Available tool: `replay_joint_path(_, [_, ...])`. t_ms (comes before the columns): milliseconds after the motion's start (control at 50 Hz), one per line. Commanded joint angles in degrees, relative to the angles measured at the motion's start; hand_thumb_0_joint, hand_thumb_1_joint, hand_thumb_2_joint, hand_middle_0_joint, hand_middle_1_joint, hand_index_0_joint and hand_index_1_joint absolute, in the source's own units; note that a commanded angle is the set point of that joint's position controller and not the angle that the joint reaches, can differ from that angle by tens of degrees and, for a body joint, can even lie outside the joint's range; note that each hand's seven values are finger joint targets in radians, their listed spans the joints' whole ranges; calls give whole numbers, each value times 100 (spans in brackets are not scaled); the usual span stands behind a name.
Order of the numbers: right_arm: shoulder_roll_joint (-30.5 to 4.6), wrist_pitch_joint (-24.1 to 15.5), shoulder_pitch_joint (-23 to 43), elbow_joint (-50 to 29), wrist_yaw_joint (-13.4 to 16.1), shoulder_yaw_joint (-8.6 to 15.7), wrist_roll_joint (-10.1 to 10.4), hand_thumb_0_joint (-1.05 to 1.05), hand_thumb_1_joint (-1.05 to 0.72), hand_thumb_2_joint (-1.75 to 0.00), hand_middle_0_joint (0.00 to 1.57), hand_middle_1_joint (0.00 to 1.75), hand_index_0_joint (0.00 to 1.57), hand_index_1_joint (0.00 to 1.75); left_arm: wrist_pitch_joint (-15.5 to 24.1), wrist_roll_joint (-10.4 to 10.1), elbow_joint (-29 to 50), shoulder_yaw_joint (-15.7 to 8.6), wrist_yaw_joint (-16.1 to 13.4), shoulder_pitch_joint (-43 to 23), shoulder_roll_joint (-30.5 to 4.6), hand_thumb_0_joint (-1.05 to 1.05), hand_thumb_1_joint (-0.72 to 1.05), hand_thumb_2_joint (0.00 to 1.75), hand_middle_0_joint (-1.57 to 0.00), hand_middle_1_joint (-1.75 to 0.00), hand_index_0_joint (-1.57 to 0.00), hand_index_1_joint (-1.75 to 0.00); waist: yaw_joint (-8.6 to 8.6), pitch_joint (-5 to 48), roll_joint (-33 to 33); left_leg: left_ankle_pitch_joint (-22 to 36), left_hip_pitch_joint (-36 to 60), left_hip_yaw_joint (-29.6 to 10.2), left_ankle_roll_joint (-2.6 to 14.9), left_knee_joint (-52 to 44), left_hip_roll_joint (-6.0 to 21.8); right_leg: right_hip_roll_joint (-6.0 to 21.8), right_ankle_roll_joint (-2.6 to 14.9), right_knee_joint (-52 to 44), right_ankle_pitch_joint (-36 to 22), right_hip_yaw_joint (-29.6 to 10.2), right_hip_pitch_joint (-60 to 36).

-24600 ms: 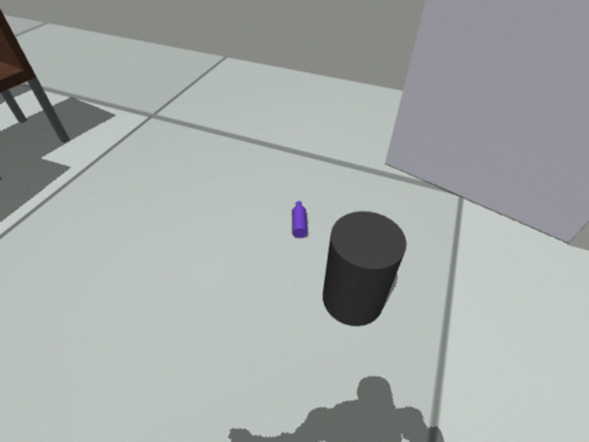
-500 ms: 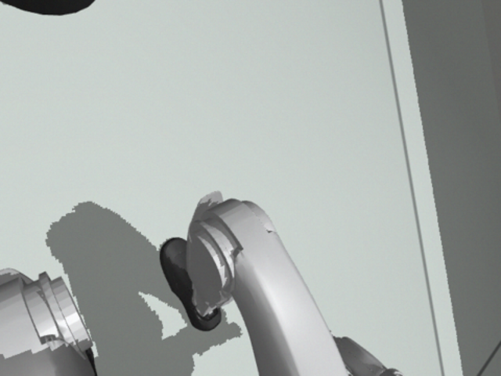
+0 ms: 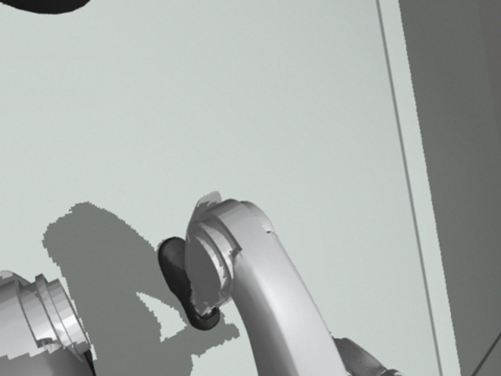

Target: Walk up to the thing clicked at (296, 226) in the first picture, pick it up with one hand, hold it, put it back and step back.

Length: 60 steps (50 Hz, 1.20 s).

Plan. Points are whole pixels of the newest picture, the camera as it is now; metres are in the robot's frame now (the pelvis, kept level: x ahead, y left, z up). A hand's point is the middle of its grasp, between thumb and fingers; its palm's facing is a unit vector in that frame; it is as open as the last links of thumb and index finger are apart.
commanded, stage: close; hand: left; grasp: from above
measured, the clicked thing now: out of the picture +0.46 +0.37 -0.29
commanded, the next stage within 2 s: settle in 0.38 s
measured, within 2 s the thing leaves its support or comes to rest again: leaves its support in 0.88 s
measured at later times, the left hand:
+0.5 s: hand out of the picture +0.46 +0.34 -0.28, palm faces -0.42 -0.21 -0.89, open 9.3 cm
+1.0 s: hand out of the picture +0.46 +0.35 -0.25, palm faces -0.37 -0.20 -0.91, open 9.3 cm
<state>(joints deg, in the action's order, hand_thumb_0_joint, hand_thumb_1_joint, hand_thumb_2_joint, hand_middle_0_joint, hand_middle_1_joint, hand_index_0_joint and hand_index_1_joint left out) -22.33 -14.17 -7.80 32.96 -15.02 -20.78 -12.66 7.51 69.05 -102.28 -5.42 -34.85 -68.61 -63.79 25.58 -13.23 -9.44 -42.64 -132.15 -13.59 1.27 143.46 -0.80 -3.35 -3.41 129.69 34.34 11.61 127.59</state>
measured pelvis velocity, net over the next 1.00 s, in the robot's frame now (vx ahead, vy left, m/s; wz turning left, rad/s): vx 0.01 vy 0.00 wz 0.01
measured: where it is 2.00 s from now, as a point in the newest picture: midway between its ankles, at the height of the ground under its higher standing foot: (143, 339)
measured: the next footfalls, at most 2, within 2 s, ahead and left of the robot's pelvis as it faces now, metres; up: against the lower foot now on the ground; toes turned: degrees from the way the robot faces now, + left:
none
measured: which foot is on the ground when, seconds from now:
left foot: down 0.00-1.00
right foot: down 0.00-1.00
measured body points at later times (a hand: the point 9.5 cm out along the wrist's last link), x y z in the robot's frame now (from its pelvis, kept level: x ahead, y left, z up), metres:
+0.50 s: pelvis +0.00 +0.00 +0.00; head +0.30 +0.14 +0.30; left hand +0.48 +0.34 -0.22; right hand +0.03 -0.24 -0.04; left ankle +0.06 +0.11 -0.29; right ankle +0.13 -0.11 -0.29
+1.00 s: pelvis +0.01 +0.00 +0.00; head +0.29 +0.14 +0.32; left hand +0.48 +0.36 -0.19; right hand +0.06 -0.26 -0.04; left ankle +0.06 +0.11 -0.29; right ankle +0.13 -0.11 -0.29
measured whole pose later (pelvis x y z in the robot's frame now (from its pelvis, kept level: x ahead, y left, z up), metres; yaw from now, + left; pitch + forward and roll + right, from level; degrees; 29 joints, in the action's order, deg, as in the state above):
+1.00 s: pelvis +0.01 +0.00 +0.00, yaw +1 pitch +32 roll -16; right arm -21.5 -11.3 -10.0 34.9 -15.2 -16.0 -11.0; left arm 5.4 68.6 -87.6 -8.0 -28.3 -61.2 -56.8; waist 21.7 -7.5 -6.5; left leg -42.9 -133.1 -13.1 0.5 142.3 -1.2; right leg -2.5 -2.1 129.6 35.1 11.4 128.9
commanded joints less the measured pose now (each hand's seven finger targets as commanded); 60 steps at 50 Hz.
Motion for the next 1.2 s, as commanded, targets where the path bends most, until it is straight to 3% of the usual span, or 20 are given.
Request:
replay_joint_path(0, [-1968,35,-1210,200,122,563,48,0,-90,-90,20,30,20,30,20,-61,465,80,-119,-1137,-1163,0,46,40,-79,-61,-84,-57,375,3580,3320,1448,2676,248,-108,-1660,316,-174,436,-929,-1255,407,-2392])
replay_joint_path(120, [-1972,79,-1310,213,161,541,39,0,-90,-90,20,30,20,30,45,-48,572,25,-90,-1077,-1265,0,53,44,-86,-61,-90,-57,355,3742,3446,1755,2807,242,-126,-1658,339,-167,436,-921,-1469,415,-2571])
replay_joint_path(420, [-1889,156,-1222,180,199,385,9,0,-89,-90,20,30,20,30,112,-87,443,131,-73,-1000,-1163,0,74,44,-101,-59,-105,-54,406,3455,3328,1553,2650,166,-131,-1701,356,-167,428,-909,-1352,463,-2467])
replay_joint_path(460, [-1952,156,-1134,158,216,441,18,0,-90,-90,20,30,20,30,122,-103,500,95,-95,-1018,-1222,0,75,46,-102,-59,-106,-55,339,3420,3324,1332,2629,140,-144,-1721,360,-165,451,-909,-1143,487,-2270])
replay_joint_path(480, [-1880,144,-1169,173,210,392,13,0,-92,-91,20,30,20,30,110,-125,409,150,-73,-949,-1097,0,67,45,-101,-60,-105,-56,425,3347,3302,1364,2688,104,-148,-1742,377,-154,434,-907,-1178,489,-2242])
replay_joint_path(580, [-1889,161,-1158,185,212,410,19,0,-91,-91,20,30,20,30,66,-152,560,69,-71,-1005,-1283,0,68,47,-105,-55,-108,-52,314,3555,3321,1257,2564,166,-119,-1757,360,-173,420,-967,-1171,449,-2478])
replay_joint_path(640, [-1924,148,-1253,257,215,523,40,0,-92,-91,20,30,20,30,27,-130,1104,-74,-50,-1258,-1396,0,69,49,-106,-54,-109,-52,230,3949,3797,1682,3087,163,-189,-1756,384,-127,460,-890,-1401,428,-2345])
replay_joint_path(700, [-1850,166,-1268,283,157,519,40,0,-91,-91,20,30,20,30,-32,-118,932,-116,-24,-980,-1242,0,72,48,-109,-52,-111,-50,243,3915,3777,1908,3112,134,-217,-1713,385,-131,485,-856,-1496,457,-2276])
replay_joint_path(760, [-1935,199,-1342,313,139,706,76,0,-91,-90,20,30,20,30,-56,-54,1800,-414,1,-1349,-1538,0,76,47,-110,-53,-113,-50,46,4510,4310,2426,3553,168,-284,-1659,387,-100,542,-751,-1730,435,-2238])
replay_joint_path(800, [-1936,215,-1319,292,104,813,92,0,-91,-91,20,30,20,30,-103,-59,1643,-340,95,-1108,-1256,0,78,48,-113,-52,-115,-49,90,4312,4222,2271,3394,277,-248,-1652,344,-135,557,-799,-1620,411,-2200])
replay_joint_path(820, [-1935,238,-1412,335,105,839,85,0,-91,-90,20,30,20,30,-110,-8,1833,-468,89,-1126,-1380,0,78,49,-112,-52,-115,-50,71,4387,4221,2250,3332,298,-255,-1686,332,-143,555,-823,-1650,409,-2271])
replay_joint_path(840, [-1920,231,-1275,199,108,899,119,0,-91,-90,20,30,20,30,-105,14,2236,-380,132,-1313,-1267,0,80,49,-113,-52,-116,-50,-39,4503,4393,2178,3450,329,-269,-1711,304,-132,598,-805,-1529,397,-2088])
replay_joint_path(860, [-1878,256,-1381,288,97,964,140,0,-91,-90,20,30,20,30,-140,11,2355,-562,149,-1218,-1471,0,82,49,-115,-51,-118,-49,-127,4737,4577,2273,3650,346,-278,-1793,308,-131,583,-807,-1599,365,-2226])
replay_joint_path(900, [-1767,257,-1209,217,54,1044,205,0,-91,-90,20,30,20,30,-124,-79,2908,-263,268,-1460,-951,0,86,49,-119,-49,-121,-47,-214,5027,4767,2239,3824,317,-311,-1886,298,-109,611,-763,-1533,371,-1996])
replay_joint_path(920, [-1779,280,-1236,311,63,1110,241,0,-91,-90,20,30,20,30,-173,-78,2630,-345,280,-1170,-1044,0,88,49,-119,-51,-122,-49,-263,5020,4644,2054,3760,357,-271,-1921,288,-117,601,-787,-1425,334,-2000])
replay_joint_path(960, [-1689,309,-1271,338,38,1195,303,0,-90,-90,20,30,20,30,-218,-132,2853,-172,394,-1140,-742,0,90,47,-120,-49,-123,-47,-300,5044,4562,2070,3666,466,-227,-1876,252,-121,593,-832,-1462,266,-1960])
replay_joint_path(980, [-1697,341,-1372,376,39,1253,311,0,-90,-90,20,30,20,30,-268,-127,2885,-311,399,-1057,-827,0,93,49,-122,-51,-125,-48,-345,5271,4478,2181,3616,519,-206,-1854,241,-135,578,-836,-1607,245,-2165])
replay_joint_path(1020, [-1552,400,-1363,463,-12,1315,384,0,-90,-90,20,30,20,30,-346,-229,2984,-148,526,-1013,-447,0,98,47,-124,-51,-128,-47,-470,5440,4447,2391,3641,573,-186,-1821,219,-124,586,-790,-1691,203,-2040])
replay_joint_path(1060, [-1524,458,-1438,511,-37,1348,408,0,-89,-90,20,30,20,30,-421,-305,2730,9,648,-979,-30,0,101,50,-126,-52,-130,-49,-306,5026,4001,2176,3206,589,-126,-1855,181,-123,571,-880,-1609,203,-1929])
replay_joint_path(1180, [-1454,584,-1457,473,49,1514,481,0,-90,-90,20,30,20,30,-488,-416,2752,75,1043,-1049,184,0,96,48,-125,-50,-128,-47,-456,4949,3481,1653,2879,652,-81,-2017,112,-45,580,-946,-1228,84,-1802])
